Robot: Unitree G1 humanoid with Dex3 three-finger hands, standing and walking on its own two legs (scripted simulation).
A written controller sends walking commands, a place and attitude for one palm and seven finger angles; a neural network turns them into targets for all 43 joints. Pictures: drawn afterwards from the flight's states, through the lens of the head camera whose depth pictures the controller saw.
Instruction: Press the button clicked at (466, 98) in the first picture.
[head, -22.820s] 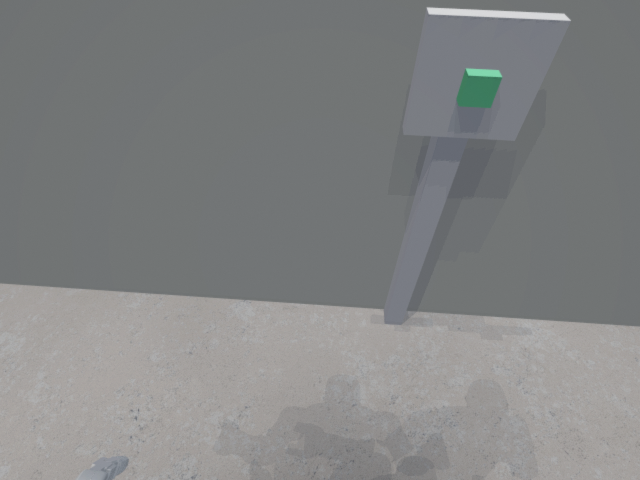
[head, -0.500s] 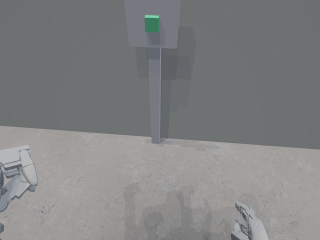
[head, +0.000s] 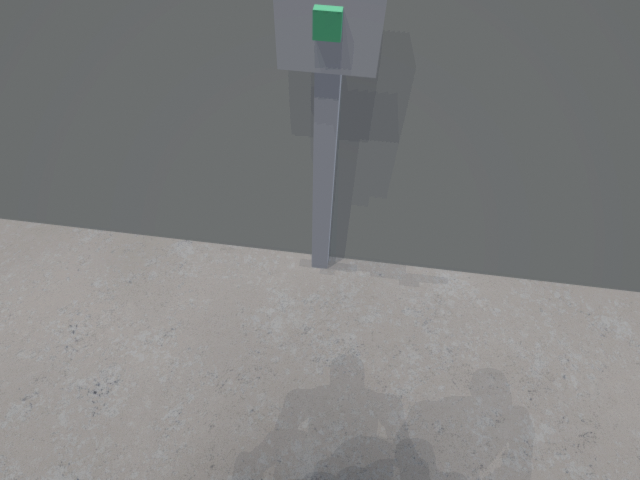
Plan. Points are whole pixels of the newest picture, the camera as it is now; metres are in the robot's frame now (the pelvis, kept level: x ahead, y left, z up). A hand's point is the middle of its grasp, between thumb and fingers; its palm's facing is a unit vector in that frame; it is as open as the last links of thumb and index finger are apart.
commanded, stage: let the arm hang, fingers relaxed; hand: left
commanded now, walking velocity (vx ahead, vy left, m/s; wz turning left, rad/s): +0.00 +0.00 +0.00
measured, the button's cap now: (327, 22) +0.88 +0.05 +0.14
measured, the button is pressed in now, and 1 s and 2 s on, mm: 0 0 0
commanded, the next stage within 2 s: stand and wait in 0.66 s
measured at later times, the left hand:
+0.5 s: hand out of the picture +0.04 +0.18 -0.17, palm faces +0.00 -0.98 -0.21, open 7.3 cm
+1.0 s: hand out of the picture +0.06 +0.20 -0.16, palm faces -0.01 -0.96 -0.27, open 7.4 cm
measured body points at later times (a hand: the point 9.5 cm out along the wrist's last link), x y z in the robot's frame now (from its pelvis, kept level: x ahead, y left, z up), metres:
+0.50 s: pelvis +0.01 +0.00 +0.00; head +0.02 -0.01 +0.45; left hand +0.04 +0.23 -0.15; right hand -0.01 -0.21 -0.17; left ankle +0.02 +0.10 -0.74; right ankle +0.02 -0.10 -0.74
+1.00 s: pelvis +0.02 -0.01 +0.01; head +0.04 -0.02 +0.45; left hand +0.06 +0.25 -0.14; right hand +0.03 -0.27 -0.16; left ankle +0.02 +0.10 -0.74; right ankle +0.02 -0.10 -0.74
